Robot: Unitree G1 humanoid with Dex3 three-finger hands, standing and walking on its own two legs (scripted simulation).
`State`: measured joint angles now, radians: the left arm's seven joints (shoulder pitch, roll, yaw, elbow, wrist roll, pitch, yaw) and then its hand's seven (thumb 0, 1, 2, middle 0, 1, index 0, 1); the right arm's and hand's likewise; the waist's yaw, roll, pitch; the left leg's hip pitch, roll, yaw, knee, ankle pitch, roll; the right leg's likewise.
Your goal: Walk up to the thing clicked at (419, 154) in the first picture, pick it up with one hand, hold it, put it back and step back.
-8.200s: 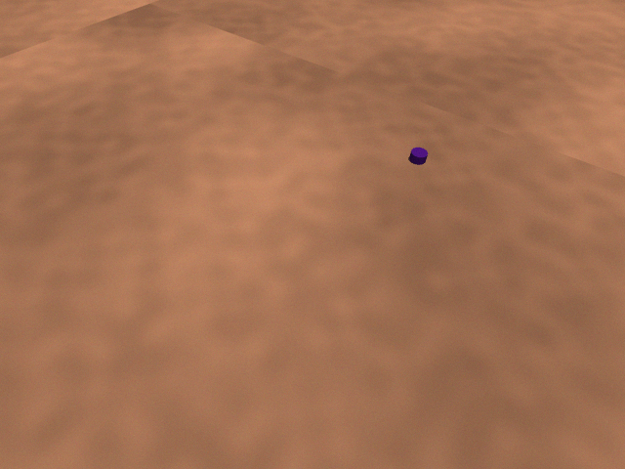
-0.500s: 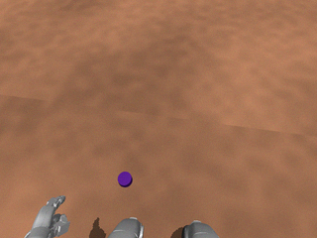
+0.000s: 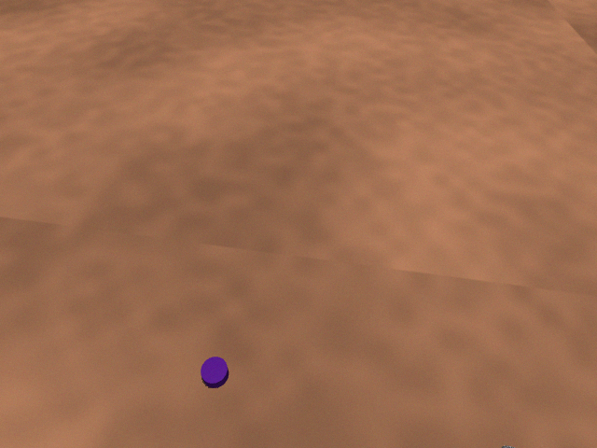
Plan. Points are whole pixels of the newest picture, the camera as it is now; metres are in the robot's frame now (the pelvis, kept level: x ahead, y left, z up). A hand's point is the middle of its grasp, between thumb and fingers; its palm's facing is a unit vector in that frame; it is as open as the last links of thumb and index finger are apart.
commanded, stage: walk up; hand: left
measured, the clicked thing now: (215, 372) +0.46 +0.24 -0.74
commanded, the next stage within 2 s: stand in 0.60 s
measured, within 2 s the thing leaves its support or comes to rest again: neither
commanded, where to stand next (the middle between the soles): +0.08 +0.00 m, yaw +1 degrees
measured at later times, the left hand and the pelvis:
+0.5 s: hand out of the picture +0.09 +0.26 -0.12, palm faces +0.05 -0.87 -0.48, open 7.4 cm; pelvis +0.01 -0.02 +0.00, yaw +4 degrees
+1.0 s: hand out of the picture +0.03 +0.27 -0.15, palm faces +0.04 -0.94 -0.34, open 7.4 cm; pelvis -0.02 +0.01 +0.01, yaw +4 degrees
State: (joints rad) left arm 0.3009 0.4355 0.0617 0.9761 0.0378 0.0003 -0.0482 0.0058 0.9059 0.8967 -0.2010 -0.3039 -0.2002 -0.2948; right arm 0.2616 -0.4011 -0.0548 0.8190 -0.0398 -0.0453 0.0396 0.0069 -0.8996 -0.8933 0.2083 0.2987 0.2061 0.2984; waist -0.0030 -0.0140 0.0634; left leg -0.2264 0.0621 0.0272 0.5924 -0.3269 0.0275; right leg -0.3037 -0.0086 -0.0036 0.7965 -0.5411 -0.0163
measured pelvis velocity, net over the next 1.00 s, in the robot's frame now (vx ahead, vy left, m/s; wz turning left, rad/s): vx -0.02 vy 0.01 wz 0.06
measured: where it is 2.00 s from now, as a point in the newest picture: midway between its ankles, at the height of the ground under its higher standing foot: outside the picture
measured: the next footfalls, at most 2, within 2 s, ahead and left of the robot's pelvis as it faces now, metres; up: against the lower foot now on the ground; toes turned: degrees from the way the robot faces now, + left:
right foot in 0.06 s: +0.07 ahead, -0.14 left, +0.00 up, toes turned -2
left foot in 0.58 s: +0.05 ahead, +0.13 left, +0.00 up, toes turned +4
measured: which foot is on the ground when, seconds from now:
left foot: down 0.00-0.08, up 0.10-0.56, down 0.58-1.00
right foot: up 0.00-0.04, down 0.06-0.60, up 0.62-0.82, down 0.84-1.00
